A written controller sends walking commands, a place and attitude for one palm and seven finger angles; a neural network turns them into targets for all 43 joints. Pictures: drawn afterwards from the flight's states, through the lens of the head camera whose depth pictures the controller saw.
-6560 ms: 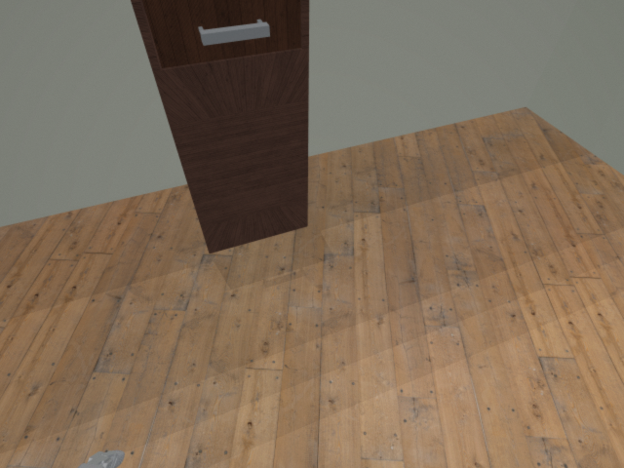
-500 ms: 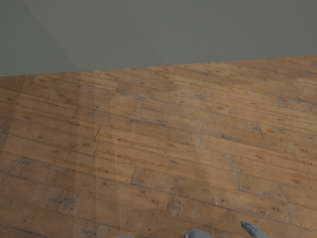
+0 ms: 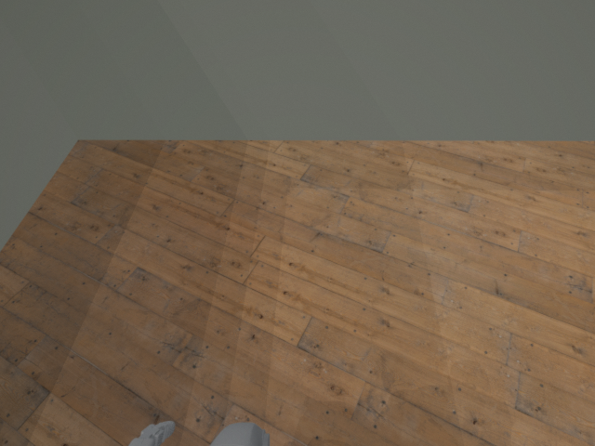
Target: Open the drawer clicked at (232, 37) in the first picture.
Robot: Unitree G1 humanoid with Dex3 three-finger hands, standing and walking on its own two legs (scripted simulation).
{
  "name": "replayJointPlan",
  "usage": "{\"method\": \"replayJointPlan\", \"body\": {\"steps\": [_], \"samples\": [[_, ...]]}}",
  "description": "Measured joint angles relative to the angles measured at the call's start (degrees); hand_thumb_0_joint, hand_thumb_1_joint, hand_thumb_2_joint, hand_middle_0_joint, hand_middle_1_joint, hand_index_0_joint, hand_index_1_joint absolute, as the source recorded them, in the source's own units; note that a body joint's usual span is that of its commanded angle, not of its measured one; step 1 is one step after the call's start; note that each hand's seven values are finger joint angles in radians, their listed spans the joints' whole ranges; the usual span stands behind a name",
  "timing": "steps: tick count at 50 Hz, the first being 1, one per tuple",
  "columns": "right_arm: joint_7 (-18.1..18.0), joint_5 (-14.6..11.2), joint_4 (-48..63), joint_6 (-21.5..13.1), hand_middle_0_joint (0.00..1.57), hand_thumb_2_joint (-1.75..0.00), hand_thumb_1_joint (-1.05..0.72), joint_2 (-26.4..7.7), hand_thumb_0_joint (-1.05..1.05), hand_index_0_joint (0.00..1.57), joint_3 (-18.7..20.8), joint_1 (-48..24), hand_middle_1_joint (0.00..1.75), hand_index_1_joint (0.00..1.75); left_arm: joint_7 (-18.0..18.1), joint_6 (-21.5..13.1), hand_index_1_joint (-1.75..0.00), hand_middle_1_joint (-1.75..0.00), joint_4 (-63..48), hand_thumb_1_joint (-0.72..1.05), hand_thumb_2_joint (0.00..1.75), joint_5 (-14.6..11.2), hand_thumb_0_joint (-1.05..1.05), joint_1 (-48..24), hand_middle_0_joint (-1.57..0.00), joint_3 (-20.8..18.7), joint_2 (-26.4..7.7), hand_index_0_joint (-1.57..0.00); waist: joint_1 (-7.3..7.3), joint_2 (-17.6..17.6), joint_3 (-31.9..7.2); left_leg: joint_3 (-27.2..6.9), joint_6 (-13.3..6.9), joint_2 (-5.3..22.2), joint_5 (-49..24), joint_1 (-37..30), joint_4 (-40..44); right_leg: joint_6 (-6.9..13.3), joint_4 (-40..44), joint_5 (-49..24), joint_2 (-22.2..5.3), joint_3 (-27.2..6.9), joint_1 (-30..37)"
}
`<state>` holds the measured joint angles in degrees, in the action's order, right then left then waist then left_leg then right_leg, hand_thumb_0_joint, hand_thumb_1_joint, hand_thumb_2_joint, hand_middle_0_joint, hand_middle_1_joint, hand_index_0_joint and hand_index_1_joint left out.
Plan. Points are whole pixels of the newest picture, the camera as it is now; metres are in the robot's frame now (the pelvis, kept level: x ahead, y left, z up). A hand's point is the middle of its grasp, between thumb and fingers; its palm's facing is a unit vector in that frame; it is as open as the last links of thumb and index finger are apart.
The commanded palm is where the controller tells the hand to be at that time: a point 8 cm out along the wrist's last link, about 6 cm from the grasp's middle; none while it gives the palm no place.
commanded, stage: turn to face it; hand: left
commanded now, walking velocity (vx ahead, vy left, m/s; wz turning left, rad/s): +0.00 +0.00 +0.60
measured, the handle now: out of the picture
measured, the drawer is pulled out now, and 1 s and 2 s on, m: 0.00 0.00 0.00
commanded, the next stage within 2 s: none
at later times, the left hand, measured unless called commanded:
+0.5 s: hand out of the picture +0.02 +0.28 -0.16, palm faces +0.32 -0.91 -0.27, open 7.4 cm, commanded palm none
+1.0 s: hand out of the picture -0.10 +0.23 -0.17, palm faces +0.60 -0.76 -0.24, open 7.4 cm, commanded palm none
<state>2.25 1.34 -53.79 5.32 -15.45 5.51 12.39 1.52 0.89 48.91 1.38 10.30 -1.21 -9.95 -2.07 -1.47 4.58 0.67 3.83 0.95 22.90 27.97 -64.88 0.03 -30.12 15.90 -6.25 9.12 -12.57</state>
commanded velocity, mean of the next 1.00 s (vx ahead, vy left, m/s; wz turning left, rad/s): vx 0.00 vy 0.00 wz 0.60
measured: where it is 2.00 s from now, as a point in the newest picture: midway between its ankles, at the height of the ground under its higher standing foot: outside the picture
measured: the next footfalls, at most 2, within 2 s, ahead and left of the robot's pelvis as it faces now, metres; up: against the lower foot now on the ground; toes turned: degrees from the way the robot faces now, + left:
left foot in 0.20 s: +0.02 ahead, +0.15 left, +0.00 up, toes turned +14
right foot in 0.64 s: +0.09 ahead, -0.08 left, +0.00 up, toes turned +20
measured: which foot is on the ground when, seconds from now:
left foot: up 0.00-0.18, down 0.20-0.64, up 0.66-1.00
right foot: down 0.00-0.20, up 0.22-0.62, down 0.64-1.00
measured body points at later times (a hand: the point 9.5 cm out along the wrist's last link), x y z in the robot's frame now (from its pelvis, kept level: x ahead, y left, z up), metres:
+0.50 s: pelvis -0.01 +0.04 +0.00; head +0.02 +0.06 +0.45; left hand +0.00 +0.33 -0.14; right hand +0.15 -0.18 -0.13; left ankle -0.02 +0.14 -0.74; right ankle +0.04 -0.11 -0.68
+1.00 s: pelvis -0.03 +0.02 -0.01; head +0.00 +0.06 +0.44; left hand -0.13 +0.27 -0.16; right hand +0.20 -0.14 -0.14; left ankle -0.10 +0.12 -0.73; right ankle +0.05 -0.10 -0.74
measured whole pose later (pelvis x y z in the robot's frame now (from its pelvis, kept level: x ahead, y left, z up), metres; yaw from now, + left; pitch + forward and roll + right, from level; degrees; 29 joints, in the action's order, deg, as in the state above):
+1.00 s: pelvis -0.03 +0.02 -0.01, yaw +38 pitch -1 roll +0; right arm 2.3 0.8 -52.8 4.4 -14.9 4.1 9.5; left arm 1.0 1.5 50.6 1.7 12.8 -2.4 -13.3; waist 0.2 1.9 5.7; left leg 4.4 3.1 1.9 22.9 18.3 -40.7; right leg -2.9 -34.3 17.9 -10.9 14.0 -13.7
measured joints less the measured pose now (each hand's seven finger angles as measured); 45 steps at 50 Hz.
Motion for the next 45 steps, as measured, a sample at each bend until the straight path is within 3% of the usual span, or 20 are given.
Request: {"method": "replayJointPlan", "body": {"steps": [7, 9, 10, 11, 13, 15, 18, 25, 30, 32, 33, 35, 39, 41, 45], "samples": [[0.0, -0.5, 0.3, -0.4, 0.2, -0.9, -0.91, 0.3, 0.0, 0.2, -1.0, -2.2, 0.3, 0.29, -0.4, 0.4, -0.3, -0.3, 1.4, 0.91, 0.89, 0.4, 0.0, 1.5, -0.21, -0.7, -2.2, -0.2, 1.72, 3.0, 1.1, 3.5, -0.1, 1.7, 2.5, -7.0, 17.6, -1.6, -2.0, 1.0, -3.7, 4.6, -0.7], [0.0, -0.5, 1.1, -1.2, 0.2, -0.9, -0.91, 0.3, 0.0, 0.2, -1.3, -2.6, 0.3, 0.29, -0.5, 0.7, -0.3, -0.3, 1.8, 0.91, 0.89, 0.2, 0.0, 2.1, -0.21, -1.3, -3.3, -0.2, 2.03, 3.6, 1.0, 4.6, -0.7, 1.4, -1.9, -10.4, 26.1, -2.7, -4.9, 2.4, -5.0, 5.9, -1.9], [0.0, -0.5, 1.7, -1.9, 0.2, -0.9, -0.91, 0.1, 0.0, 0.2, -1.4, -2.6, 0.3, 0.29, -0.6, 1.1, -0.3, -0.3, 1.9, 0.91, 0.89, -0.1, 0.0, 2.7, -0.21, -1.6, -3.8, -0.2, 2.12, 3.6, 0.6, 4.4, -2.2, 1.3, -5.8, -11.5, 29.7, -3.2, -7.7, 3.6, -5.6, 6.1, -3.3], [-0.1, -0.4, 2.0, -2.4, 0.2, -0.9, -0.91, 0.4, 0.0, 0.2, -1.5, -3.1, 0.3, 0.29, -0.6, 1.6, -0.3, -0.3, 2.2, 0.91, 0.89, -0.3, 0.0, 2.8, -0.21, -2.1, -4.6, -0.2, 2.36, 4.5, 0.7, 4.3, -3.7, 0.7, -5.9, -10.6, 28.7, -3.9, -12.3, 8.4, -5.9, 4.1, -5.3], [-0.4, -0.3, 2.4, -3.3, 0.2, -0.9, -0.9, 1.1, 0.0, 0.2, -1.9, -3.7, 0.3, 0.29, -0.3, 3.1, -0.3, -0.3, 3.3, 0.91, 0.89, -0.3, 0.0, 2.6, -0.21, -2.8, -5.9, -0.2, 2.68, 5.1, 0.7, 3.8, -5.3, 0.2, -3.9, -9.8, 27.0, -4.5, -22.9, 14.4, -3.9, -1.0, -9.8], [-1.0, -0.2, 2.7, -3.8, 0.2, -0.9, -0.9, 1.8, 0.0, 0.2, -2.2, -3.5, 0.3, 0.3, -0.4, 3.6, -0.3, -0.3, 4.2, 0.91, 0.89, -0.4, 0.0, 2.2, -0.2, -3.4, -6.6, -0.2, 2.58, 4.9, 0.4, 2.6, -5.7, -0.1, -3.9, -10.3, 28.5, -4.8, -30.4, 13.3, -2.0, -3.8, -13.1], [-1.6, -0.1, 2.7, -3.8, 0.2, -0.9, -0.9, 2.3, 0.0, 0.2, -2.7, -3.2, 0.3, 0.3, -0.7, 3.2, -0.3, -0.3, 4.1, 0.91, 0.89, -0.4, 0.01, 1.4, -0.2, -3.6, -7.0, -0.2, 2.57, 4.3, 0.4, 0.9, -5.6, -0.8, -6.5, -11.8, 32.4, -5.2, -33.3, 9.5, -0.6, -5.9, -15.1], [-1.4, 0.0, 2.3, -3.3, 0.2, -0.9, -0.9, 2.9, 0.0, 0.2, -2.9, -2.3, 0.3, 0.3, -0.6, 2.5, -0.3, -0.3, 2.0, 0.91, 0.89, -0.8, 0.01, -1.1, -0.2, -2.8, -5.5, -0.2, 1.66, 2.3, -0.1, -3.5, -5.7, -2.6, -9.5, -13.0, 36.3, -5.6, -24.2, 9.1, 1.8, -8.1, -12.9], [-1.3, 0.1, 1.9, -2.3, 0.2, -0.9, -0.9, 2.4, 0.0, 0.21, -2.2, -1.4, 0.3, 0.3, -0.5, 1.5, -0.3, -0.3, 0.1, 0.91, 0.89, -1.1, 0.0, -2.6, -0.2, -1.9, -3.7, -0.2, 0.57, 0.5, -0.5, -7.1, -4.4, -3.8, -9.4, -11.3, 34.2, -4.7, -10.7, 6.8, 4.1, -8.0, -7.0], [-1.2, -0.3, 2.0, -2.0, 0.2, -0.9, -0.9, 2.0, 0.0, 0.21, -1.8, -0.7, 0.3, 0.3, -0.5, 0.4, -0.3, -0.3, -0.9, 0.91, 0.89, -1.0, 0.0, -2.3, -0.2, -1.5, -3.2, -0.2, 0.65, 0.1, -1.2, -8.4, -3.6, -4.8, -8.2, -9.1, 31.0, -3.3, -2.1, 2.3, 4.3, -7.4, -3.4], [-1.2, -0.4, 1.9, -1.7, 0.2, -0.9, -0.9, 1.5, 0.0, 0.2, -1.4, -0.8, 0.3, 0.3, -0.3, 0.0, -0.3, -0.3, -1.0, 0.91, 0.89, -0.7, 0.0, -2.4, -0.2, -1.2, -2.6, -0.2, 0.68, -0.8, -1.0, -8.6, -3.1, -4.8, -3.9, -7.4, 26.8, -1.9, -2.5, 1.4, 4.5, -6.6, -3.6], [-1.1, -0.2, 1.5, -1.1, 0.2, -0.9, -0.9, 0.8, 0.0, 0.2, -0.7, -0.8, 0.3, 0.3, -0.2, -0.2, -0.3, -0.3, -1.2, 0.91, 0.89, -0.4, 0.0, -1.9, -0.21, -0.6, -1.6, -0.2, 0.48, -1.5, -0.6, -6.9, -2.5, -5.0, 2.6, -3.4, 15.2, -0.3, -3.2, 1.0, 3.7, -4.8, -3.1], [-0.3, 0.0, 0.8, -0.4, 0.2, -0.9, -0.9, -0.1, 0.0, 0.2, -0.1, -0.7, 0.3, 0.3, -0.1, 0.1, -0.3, -0.3, -0.5, 0.91, 0.89, -0.2, 0.0, -0.2, -0.21, -0.2, -0.7, -0.2, 0.35, -1.2, -0.4, -2.5, -1.1, -2.6, 0.4, 0.9, -0.3, -0.1, -0.7, 0.1, 1.7, -2.0, -0.5], [0.0, 0.0, 0.6, -0.2, 0.2, -0.9, -0.9, -0.1, 0.0, 0.2, -0.1, -0.6, 0.3, 0.3, 0.0, 0.2, -0.3, -0.3, 0.0, 0.91, 0.89, 0.0, 0.0, 0.4, -0.21, -0.2, -0.7, -0.2, 0.33, -0.5, -0.3, -1.0, -0.4, -1.1, 0.0, 0.5, -0.4, -0.3, 0.0, -0.1, 0.6, -0.7, 0.2], [0.1, -0.2, 0.3, 0.1, 0.2, -0.9, -0.91, 0.2, 0.0, 0.2, -0.5, -1.2, 0.3, 0.29, -0.2, 0.3, -0.3, -0.3, 0.8, 0.91, 0.89, 0.3, 0.0, 1.3, -0.21, -0.3, -1.3, -0.2, 1.02, 1.4, 0.4, 1.2, 0.1, 0.8, 2.1, -3.2, 8.6, -1.0, -0.2, 0.1, -1.7, 1.8, 0.6]]}}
